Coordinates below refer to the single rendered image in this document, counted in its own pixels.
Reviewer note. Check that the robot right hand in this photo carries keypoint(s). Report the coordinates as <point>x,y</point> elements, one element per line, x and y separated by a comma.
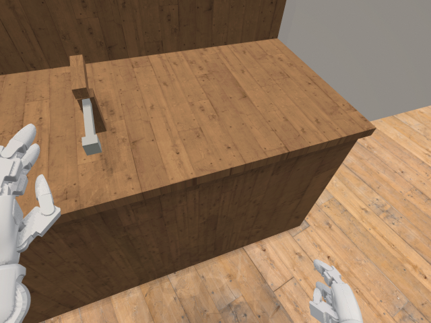
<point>341,304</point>

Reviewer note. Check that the robot left forearm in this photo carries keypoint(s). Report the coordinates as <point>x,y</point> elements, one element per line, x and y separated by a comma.
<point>14,295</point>

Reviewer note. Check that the robot left hand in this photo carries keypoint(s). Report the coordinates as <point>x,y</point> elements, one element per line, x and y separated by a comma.
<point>16,160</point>

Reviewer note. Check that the tap lever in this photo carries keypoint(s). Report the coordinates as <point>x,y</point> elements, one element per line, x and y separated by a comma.
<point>90,142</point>

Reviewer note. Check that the counter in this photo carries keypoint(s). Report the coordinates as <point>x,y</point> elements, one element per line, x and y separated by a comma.
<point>214,136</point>

